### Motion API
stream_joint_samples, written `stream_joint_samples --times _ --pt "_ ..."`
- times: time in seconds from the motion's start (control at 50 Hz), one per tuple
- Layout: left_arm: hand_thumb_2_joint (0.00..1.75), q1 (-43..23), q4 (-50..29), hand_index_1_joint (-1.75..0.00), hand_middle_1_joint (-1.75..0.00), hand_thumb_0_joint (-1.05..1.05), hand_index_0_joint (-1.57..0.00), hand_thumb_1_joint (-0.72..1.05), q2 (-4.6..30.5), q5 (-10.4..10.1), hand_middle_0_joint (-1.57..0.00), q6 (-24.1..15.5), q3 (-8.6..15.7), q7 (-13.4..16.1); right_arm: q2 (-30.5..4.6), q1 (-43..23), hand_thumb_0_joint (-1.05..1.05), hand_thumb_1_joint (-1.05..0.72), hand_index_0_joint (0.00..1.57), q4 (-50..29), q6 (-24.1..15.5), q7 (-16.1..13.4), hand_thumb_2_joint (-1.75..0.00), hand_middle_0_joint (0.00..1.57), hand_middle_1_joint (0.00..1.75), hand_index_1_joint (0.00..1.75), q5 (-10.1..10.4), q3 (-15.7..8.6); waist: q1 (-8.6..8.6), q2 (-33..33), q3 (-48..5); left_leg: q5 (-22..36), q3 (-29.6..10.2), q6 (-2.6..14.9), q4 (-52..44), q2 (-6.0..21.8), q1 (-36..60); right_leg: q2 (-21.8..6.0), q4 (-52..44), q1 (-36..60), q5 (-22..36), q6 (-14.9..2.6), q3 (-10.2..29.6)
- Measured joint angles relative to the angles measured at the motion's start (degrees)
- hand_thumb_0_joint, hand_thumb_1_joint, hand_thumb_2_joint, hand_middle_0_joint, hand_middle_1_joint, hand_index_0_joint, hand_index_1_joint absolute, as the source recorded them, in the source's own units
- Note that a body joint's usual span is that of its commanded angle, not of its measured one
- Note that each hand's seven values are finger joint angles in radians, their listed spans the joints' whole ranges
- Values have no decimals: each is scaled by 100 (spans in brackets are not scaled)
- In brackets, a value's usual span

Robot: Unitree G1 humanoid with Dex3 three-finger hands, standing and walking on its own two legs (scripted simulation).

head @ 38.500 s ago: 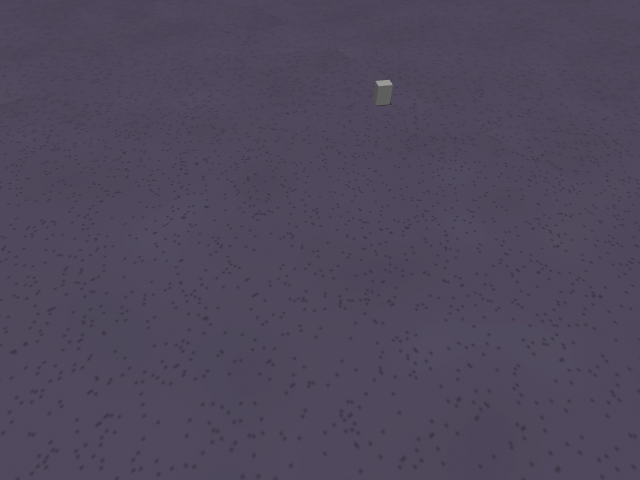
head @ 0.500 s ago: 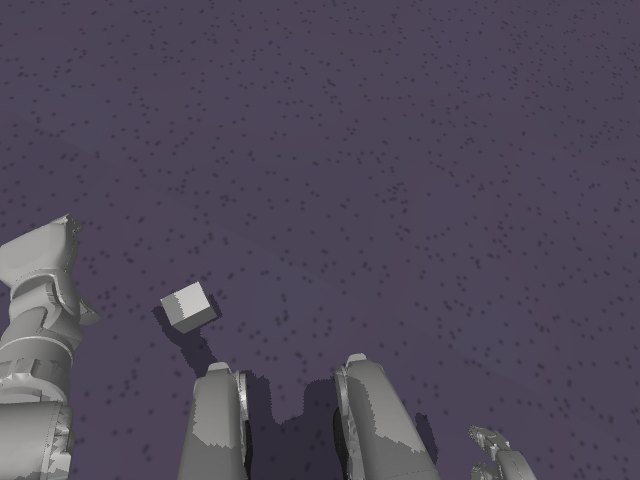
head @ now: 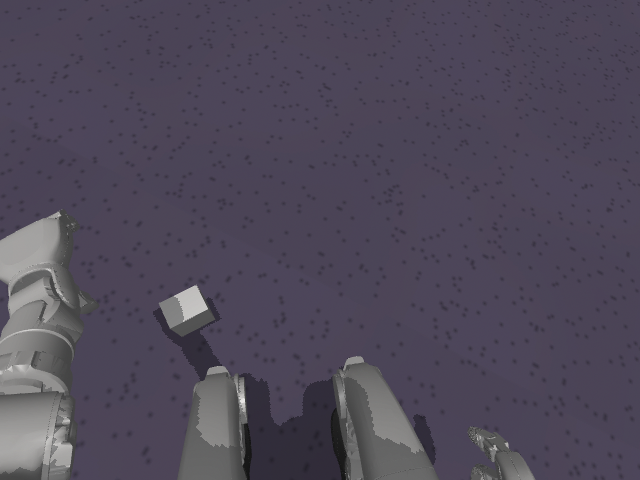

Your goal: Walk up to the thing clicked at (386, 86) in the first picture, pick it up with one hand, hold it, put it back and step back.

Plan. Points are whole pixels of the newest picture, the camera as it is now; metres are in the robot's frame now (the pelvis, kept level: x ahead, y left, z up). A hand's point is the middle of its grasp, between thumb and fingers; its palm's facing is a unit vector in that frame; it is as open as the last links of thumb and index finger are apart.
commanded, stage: go down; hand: left
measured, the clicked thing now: (188, 311) +0.43 +0.22 -0.53
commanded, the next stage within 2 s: stand in 0.88 s
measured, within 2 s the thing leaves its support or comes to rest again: neither
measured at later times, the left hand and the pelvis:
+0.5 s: hand (64, 267) +0.40 +0.30 -0.09, palm faces -0.34 -0.24 -0.91, open 12.2 cm; pelvis +0.01 +0.00 +0.02, yaw +0 degrees
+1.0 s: hand (66, 269) +0.40 +0.30 -0.11, palm faces -0.28 -0.27 -0.92, open 12.7 cm; pelvis +0.00 +0.00 +0.00, yaw +0 degrees
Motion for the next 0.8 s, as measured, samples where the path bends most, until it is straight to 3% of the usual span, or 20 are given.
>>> stream_joint_samples --times 0.44,0.6,0.8 --pt "86 -153 320 -72 -66 0 -48 -28 -123 -90 -52 438 -187 90 62 143 1 -92 20 134 -112 -29 -91 20 30 30 14 45 -105 11 -4 95 22 7 -403 18 383 10 -451 394 132 -8 6" --pt "77 -315 621 -69 -63 0 -44 -39 -95 -141 -48 432 -121 146 48 158 1 -93 20 98 -220 13 -91 20 30 30 -23 89 -134 1 -5 100 20 -5 -395 38 314 31 -423 307 135 -13 8" --pt "72 -249 289 -63 -55 0 -43 -42 -41 -159 -48 394 54 212 1 68 1 -92 20 95 -183 48 -91 20 30 30 -69 43 -104 -2 21 27 -11 -22 -62 34 -63 36 -72 -72 46 -19 -7"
